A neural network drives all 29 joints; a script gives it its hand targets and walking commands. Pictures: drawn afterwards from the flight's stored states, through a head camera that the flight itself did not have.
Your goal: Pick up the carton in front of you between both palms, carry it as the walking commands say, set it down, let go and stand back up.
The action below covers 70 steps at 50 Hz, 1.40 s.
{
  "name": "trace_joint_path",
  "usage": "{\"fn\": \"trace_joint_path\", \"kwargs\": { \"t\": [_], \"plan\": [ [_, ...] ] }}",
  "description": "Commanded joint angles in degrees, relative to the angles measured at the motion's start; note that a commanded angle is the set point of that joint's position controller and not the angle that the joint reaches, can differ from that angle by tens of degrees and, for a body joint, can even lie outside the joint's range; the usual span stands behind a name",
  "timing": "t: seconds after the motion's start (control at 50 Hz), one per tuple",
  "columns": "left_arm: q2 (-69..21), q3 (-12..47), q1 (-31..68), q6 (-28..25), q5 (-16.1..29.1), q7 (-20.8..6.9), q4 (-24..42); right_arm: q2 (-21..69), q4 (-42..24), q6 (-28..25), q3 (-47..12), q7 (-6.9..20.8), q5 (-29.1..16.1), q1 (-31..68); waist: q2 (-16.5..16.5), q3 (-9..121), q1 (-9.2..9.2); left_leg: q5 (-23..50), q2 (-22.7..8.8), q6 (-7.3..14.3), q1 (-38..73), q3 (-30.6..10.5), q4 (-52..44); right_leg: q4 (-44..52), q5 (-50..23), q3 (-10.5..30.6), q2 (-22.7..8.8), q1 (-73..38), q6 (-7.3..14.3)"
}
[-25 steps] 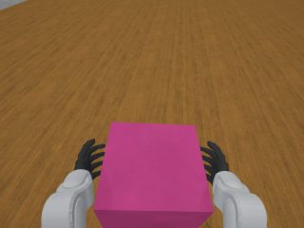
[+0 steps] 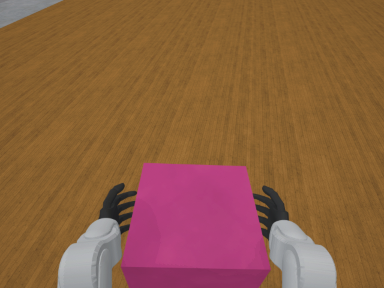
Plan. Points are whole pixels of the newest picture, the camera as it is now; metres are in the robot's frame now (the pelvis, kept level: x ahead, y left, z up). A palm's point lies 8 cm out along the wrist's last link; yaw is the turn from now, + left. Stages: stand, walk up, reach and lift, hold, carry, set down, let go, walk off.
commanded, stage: carry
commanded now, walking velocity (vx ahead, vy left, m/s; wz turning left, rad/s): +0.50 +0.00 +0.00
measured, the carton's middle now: (192, 241) +0.24 +0.01 -0.01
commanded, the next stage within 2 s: none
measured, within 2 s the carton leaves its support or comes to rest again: neither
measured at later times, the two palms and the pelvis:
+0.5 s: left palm (132, 117) +0.53 +0.17 +0.09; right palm (245, 120) +0.51 -0.12 +0.10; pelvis +0.28 +0.03 +0.01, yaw -3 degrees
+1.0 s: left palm (155, 97) +0.64 +0.13 +0.07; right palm (252, 104) +0.63 -0.17 +0.06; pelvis +0.38 -0.01 +0.00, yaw -2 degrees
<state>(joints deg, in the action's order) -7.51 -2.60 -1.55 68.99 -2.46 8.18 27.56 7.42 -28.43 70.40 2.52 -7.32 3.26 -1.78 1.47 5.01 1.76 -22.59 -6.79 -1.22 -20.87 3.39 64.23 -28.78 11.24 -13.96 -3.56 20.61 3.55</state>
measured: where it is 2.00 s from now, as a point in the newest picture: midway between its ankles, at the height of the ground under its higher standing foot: (194, 284)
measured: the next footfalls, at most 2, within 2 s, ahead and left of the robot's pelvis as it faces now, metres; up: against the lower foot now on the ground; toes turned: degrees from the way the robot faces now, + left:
left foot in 0.32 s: +0.39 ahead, +0.13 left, +0.00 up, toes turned -11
right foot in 0.62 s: +0.37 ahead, -0.10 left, +0.00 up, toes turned -4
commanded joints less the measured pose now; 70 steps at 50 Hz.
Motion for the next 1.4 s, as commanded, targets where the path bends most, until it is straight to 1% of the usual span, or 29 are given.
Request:
{"fn": "trace_joint_path", "kwargs": {
  "t": [0.0,0.04,0.12,0.16,0.18,0.2,0.28,0.3,0.32,0.34,0.36,0.38,0.44,0.48,0.54,0.56,0.58,0.68,0.72,0.78,0.8,0.84,0.94,0.96,1.1,1.2,1.24,1.34,1.38],
  "plan": [
    [-51.0,38.3,26.3,-2.5,17.6,-9.1,9.4,50.4,-6.7,-3.9,-36.8,7.4,-15.4,22.8,-6.1,12.8,-1.32,5.7,-1.5,0.8,-14.5,-1.8,-1.6,17.4,-7.8,20.6,-15.9,-21.7,3.7],
    [-51.2,37.0,21.9,-3.5,17.7,-9.7,6.9,50.3,-5.4,-4.6,-38.1,7.2,-14.5,21.7,-11.5,11.7,-1.03,8.0,-1.0,0.5,-15.6,0.4,-7.6,17.9,-14.7,15.6,-14.6,-24.1,3.3],
    [-48.7,38.2,20.9,-3.7,16.6,-9.2,7.3,46.5,-6.6,-5.2,-36.9,7.0,-12.9,18.4,-5.1,6.9,-0.70,14.1,-0.4,-1.1,-14.1,3.4,-22.4,19.5,-10.7,9.9,-12.1,-20.0,4.2],
    [-47.3,35.6,17.5,-3.7,15.0,-8.2,5.8,45.3,-7.8,-4.5,-37.8,6.8,-14.1,19.0,-11.3,4.6,-1.26,16.8,-0.6,-1.1,-15.2,3.4,-28.4,21.4,-8.0,7.8,-11.4,-22.8,4.2],
    [-45.7,35.9,17.9,-3.9,14.4,-8.0,8.6,44.0,-10.2,-4.6,-37.9,6.8,-14.3,19.8,-8.7,3.9,-0.80,17.9,-0.3,-0.4,-15.4,3.6,-29.3,18.4,-17.8,9.8,-12.0,-23.3,4.1],
    [-45.5,38.3,20.5,-3.6,16.7,-8.0,11.9,43.0,-10.9,-4.4,-38.4,6.4,-14.6,18.6,-7.8,4.9,-0.89,20.5,1.8,-0.5,-13.3,5.8,-32.9,17.5,-23.6,5.0,-12.2,-24.5,3.2],
    [-42.4,36.1,17.9,-2.3,14.4,-5.9,12.9,40.8,-13.0,-2.7,-38.1,6.3,-17.4,19.7,-10.2,8.7,-1.90,30.8,7.5,1.1,7.4,13.1,-42.6,1.2,-38.6,0.2,-7.6,-21.8,-1.4],
    [-41.3,36.2,19.2,-1.4,15.4,-5.6,12.0,38.5,-11.6,-1.9,-38.6,6.0,-17.1,18.0,-7.5,11.6,-2.61,31.7,5.9,1.0,16.8,11.5,-43.1,-3.5,-32.8,-1.0,-6.3,-18.1,-4.1],
    [-39.4,36.7,19.1,-0.8,16.3,-5.5,14.0,36.8,-10.0,-1.1,-36.6,5.7,-15.9,14.9,-3.3,14.3,-2.92,49.7,-4.0,2.3,26.3,0.7,-41.9,-14.4,-15.8,-0.3,-3.2,-10.0,-6.7],
    [-38.0,36.4,17.2,0.1,15.0,-5.0,10.8,35.4,-10.3,-0.9,-35.4,5.5,-16.2,16.8,10.8,18.9,-2.92,64.2,-16.1,10.5,39.5,-13.6,-39.7,-26.9,12.9,2.1,1.4,3.2,-7.4],
    [-39.8,39.0,19.9,0.4,17.2,-5.3,15.8,38.5,-11.5,-1.4,-35.6,5.7,-17.8,15.8,14.2,21.7,-2.29,64.2,-18.6,11.4,35.2,-16.4,-43.5,-33.5,21.1,9.4,1.0,1.5,-6.5],
    [-42.7,38.0,19.9,0.8,17.5,-5.8,13.5,39.8,-9.9,-1.6,-34.5,6.7,-18.1,15.4,11.1,21.2,-2.01,51.9,-18.2,9.8,31.8,-16.1,-46.7,-31.1,22.3,12.9,-1.4,1.4,-5.4],
    [-48.1,37.5,20.8,0.2,15.7,-6.9,8.2,45.1,-7.9,-1.7,-35.3,7.6,-16.8,19.3,5.0,14.7,-1.79,41.0,-10.7,7.1,20.0,-2.6,-50.3,-12.8,17.8,10.5,-1.5,-2.2,-6.1],
    [-50.1,39.2,22.7,-0.7,16.2,-7.9,10.4,46.7,-9.2,-2.5,-36.4,8.3,-17.5,21.4,7.6,16.3,-2.26,30.3,-11.1,7.1,20.9,-1.4,-51.7,-6.2,15.2,9.1,-0.3,-4.0,-5.4],
    [-50.4,38.7,21.7,-1.3,15.9,-7.5,9.3,46.3,-8.9,-2.8,-36.6,8.8,-17.4,20.8,3.1,14.2,-2.17,22.6,-9.1,6.2,16.2,-0.2,-49.9,-0.8,7.7,7.0,-0.2,-5.9,-5.2],
    [-49.6,38.8,23.8,-1.0,15.8,-7.6,9.3,45.7,-8.7,-2.8,-36.4,8.6,-16.6,21.3,5.7,15.2,-1.88,18.3,-8.5,4.8,15.3,0.2,-48.9,2.6,4.7,7.4,-1.7,-9.4,-5.0],
    [-47.1,37.5,21.5,-1.1,14.8,-7.7,8.3,45.1,-8.6,-2.4,-37.2,8.4,-16.4,21.2,5.5,13.3,-1.89,13.0,-6.1,3.7,10.9,4.2,-48.3,3.6,-1.7,5.7,-1.8,-9.8,-5.6],
    [-42.6,34.7,22.7,0.4,13.7,-8.4,2.8,43.1,-2.3,-0.9,-35.6,8.5,-14.0,21.8,-5.1,9.3,-2.27,27.3,-3.1,0.3,10.4,4.1,-38.5,2.8,-21.5,10.0,-7.5,-8.7,-4.8],
    [-44.6,35.5,24.6,-0.4,15.2,-8.9,2.6,41.1,-3.9,-1.1,-37.1,9.0,-15.5,23.1,-5.3,10.0,-1.68,35.4,-3.2,0.8,9.8,2.7,-36.4,0.9,-27.3,10.8,-6.5,-11.0,-3.9],
    [-43.2,35.3,26.5,-1.2,13.8,-10.1,1.0,42.2,-2.0,-2.8,-36.8,10.3,-14.8,24.7,1.2,9.7,-1.83,36.4,-3.8,0.5,13.1,2.6,-35.7,0.9,-27.7,10.9,-7.1,-10.3,-3.1],
    [-42.1,32.6,25.2,-1.7,11.5,-10.5,-2.5,42.2,3.8,-2.7,-34.6,10.9,-13.2,23.9,-4.5,11.9,-1.71,35.2,-4.3,1.1,14.5,2.2,-35.9,0.4,-26.9,10.3,-6.6,-9.9,-2.9],
    [-43.8,31.7,24.2,-3.2,10.9,-11.4,-7.6,42.5,5.7,-4.3,-35.4,11.4,-13.6,26.5,-6.1,12.3,-1.72,34.8,-3.6,0.9,14.3,3.1,-34.7,-0.1,-31.9,10.5,-6.7,-11.5,-2.8],
    [-48.2,32.9,29.8,-9.1,12.1,-14.3,-9.9,46.2,10.8,-10.6,-33.9,13.6,-11.8,27.9,-1.1,15.3,-1.69,33.8,-2.6,0.5,14.7,3.9,-33.4,-0.9,-33.4,10.9,-7.2,-13.8,-2.0],
    [-48.0,32.6,30.3,-10.1,10.7,-14.5,-10.9,46.0,9.4,-11.9,-34.5,13.9,-11.3,30.4,-4.4,14.1,-2.12,35.6,-3.3,1.4,14.4,3.0,-33.7,-0.6,-34.7,11.3,-6.7,-12.8,-2.0],
    [-47.8,26.6,31.4,-17.9,5.0,-16.3,-21.3,44.9,19.3,-19.7,-29.1,15.4,-6.6,34.0,-2.1,15.1,-1.74,28.5,-2.2,0.0,13.1,4.5,-33.0,0.0,-36.8,12.2,-7.1,-14.6,-1.5],
    [-49.8,24.1,33.9,-24.2,4.8,-17.9,-29.8,46.1,27.4,-26.2,-26.0,17.5,-5.8,37.8,-3.6,13.8,-1.71,25.2,-3.4,0.5,14.4,3.8,-35.7,2.2,-19.5,10.0,-5.4,-10.3,-1.7],
    [-48.1,22.0,36.8,-27.1,1.6,-18.4,-32.6,46.0,33.9,-28.6,-23.0,17.7,-3.4,38.5,3.4,10.3,-2.05,21.3,-2.3,0.4,11.9,4.2,-37.7,3.9,-13.9,11.9,-5.2,-10.0,-1.6],
    [-49.9,22.0,36.8,-31.6,2.0,-18.8,-39.0,48.1,36.8,-33.4,-24.3,18.8,-3.1,40.5,-5.9,13.2,-1.80,22.9,-2.9,0.3,12.5,3.9,-36.0,3.1,-17.3,11.3,-5.1,-11.1,-1.5],
    [-51.1,22.5,37.9,-32.6,2.7,-19.2,-38.0,46.5,34.6,-34.5,-22.9,18.6,-3.3,41.8,-2.7,12.9,-1.96,20.8,-2.7,0.0,11.7,3.3,-37.3,3.7,-14.5,11.3,-5.5,-10.7,-0.9]
  ]
}}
